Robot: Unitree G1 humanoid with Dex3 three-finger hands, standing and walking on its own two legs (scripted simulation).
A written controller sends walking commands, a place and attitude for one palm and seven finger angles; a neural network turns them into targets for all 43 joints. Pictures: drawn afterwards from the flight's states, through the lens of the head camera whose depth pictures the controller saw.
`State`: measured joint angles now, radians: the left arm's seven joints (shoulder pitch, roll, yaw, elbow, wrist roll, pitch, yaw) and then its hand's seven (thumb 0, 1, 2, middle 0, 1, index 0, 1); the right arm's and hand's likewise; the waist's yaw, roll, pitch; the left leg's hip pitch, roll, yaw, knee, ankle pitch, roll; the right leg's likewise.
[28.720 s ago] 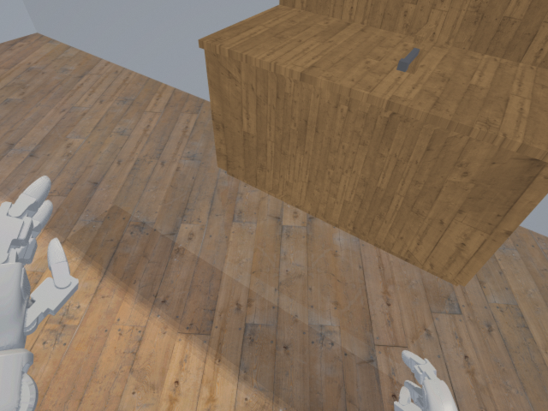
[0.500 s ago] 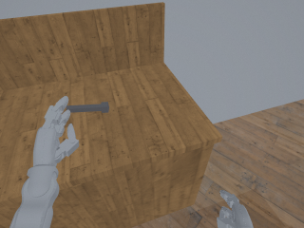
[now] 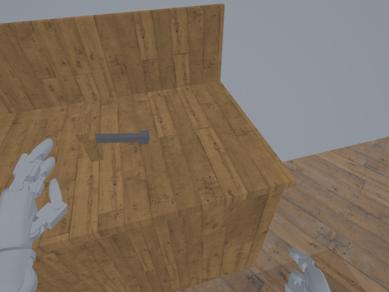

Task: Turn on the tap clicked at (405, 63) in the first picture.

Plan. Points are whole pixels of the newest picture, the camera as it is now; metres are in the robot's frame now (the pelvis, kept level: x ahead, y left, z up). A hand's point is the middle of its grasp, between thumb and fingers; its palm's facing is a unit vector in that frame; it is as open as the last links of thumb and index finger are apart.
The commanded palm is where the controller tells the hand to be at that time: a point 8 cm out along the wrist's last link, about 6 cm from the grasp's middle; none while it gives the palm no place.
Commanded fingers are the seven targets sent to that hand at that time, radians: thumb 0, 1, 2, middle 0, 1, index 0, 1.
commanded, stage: draw the hand back beside the body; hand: left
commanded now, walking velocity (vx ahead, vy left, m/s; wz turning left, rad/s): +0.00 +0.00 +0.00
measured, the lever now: (144, 137) +0.49 +0.21 +0.05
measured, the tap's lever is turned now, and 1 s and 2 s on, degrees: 75 75 75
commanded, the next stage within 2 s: step back with the hand held close in 0.20 s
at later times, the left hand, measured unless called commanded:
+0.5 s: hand (57, 202) +0.19 +0.25 +0.17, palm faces +0.40 -0.84 -0.37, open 7.4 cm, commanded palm +0.14 +0.28 +0.17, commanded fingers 0.00 0.90 0.90 -0.20 -0.30 -0.20 -0.30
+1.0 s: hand (34, 238) +0.14 +0.26 +0.14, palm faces +0.37 -0.84 -0.40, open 7.4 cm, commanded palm +0.09 +0.30 +0.17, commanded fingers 0.00 0.90 0.90 -0.20 -0.30 -0.20 -0.30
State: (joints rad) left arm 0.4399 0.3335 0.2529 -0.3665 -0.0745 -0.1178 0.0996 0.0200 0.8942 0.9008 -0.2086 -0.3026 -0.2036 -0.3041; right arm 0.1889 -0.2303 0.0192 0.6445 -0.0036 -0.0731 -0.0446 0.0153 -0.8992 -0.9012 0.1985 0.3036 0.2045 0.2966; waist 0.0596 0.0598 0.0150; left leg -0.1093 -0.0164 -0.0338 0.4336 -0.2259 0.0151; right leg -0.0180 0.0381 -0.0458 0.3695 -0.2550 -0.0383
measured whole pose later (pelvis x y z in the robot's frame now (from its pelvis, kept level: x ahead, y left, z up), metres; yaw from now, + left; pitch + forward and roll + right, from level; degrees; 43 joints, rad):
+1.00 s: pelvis -0.06 +0.02 -0.01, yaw +0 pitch +1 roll -2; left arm 0.50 0.38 0.31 -0.51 -0.05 -0.14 0.14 0.02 0.89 0.90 -0.21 -0.30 -0.21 -0.31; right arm 0.19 -0.22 0.02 0.57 0.01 -0.05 -0.08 0.01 -0.90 -0.90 0.20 0.30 0.21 0.30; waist 0.02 0.04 0.02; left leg -0.42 -0.02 -0.04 0.59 -0.21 0.03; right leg -0.31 0.03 -0.06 0.51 -0.21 -0.01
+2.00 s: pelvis -0.23 -0.01 -0.01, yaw +0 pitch -1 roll -1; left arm 0.48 0.37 0.31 -0.54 -0.06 -0.13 0.12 0.02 0.89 0.90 -0.21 -0.30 -0.21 -0.31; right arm 0.21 -0.20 0.01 0.63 0.02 -0.07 -0.04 0.01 -0.90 -0.90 0.20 0.30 0.21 0.30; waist 0.02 0.02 0.02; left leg -0.56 -0.01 -0.05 1.02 -0.37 -0.03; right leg -0.25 0.05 -0.02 0.50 -0.25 -0.04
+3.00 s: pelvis -0.36 -0.06 -0.01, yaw +4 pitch -2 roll +0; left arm 0.49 0.35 0.33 -0.53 -0.06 -0.15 0.12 0.02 0.89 0.90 -0.21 -0.31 -0.21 -0.31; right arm 0.23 -0.23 -0.02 0.69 0.02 -0.08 -0.05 0.02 -0.90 -0.90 0.20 0.30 0.21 0.30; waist -0.02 0.01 0.04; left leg -0.42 0.03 0.00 0.91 -0.34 0.02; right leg -0.27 -0.01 -0.08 0.56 -0.25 -0.02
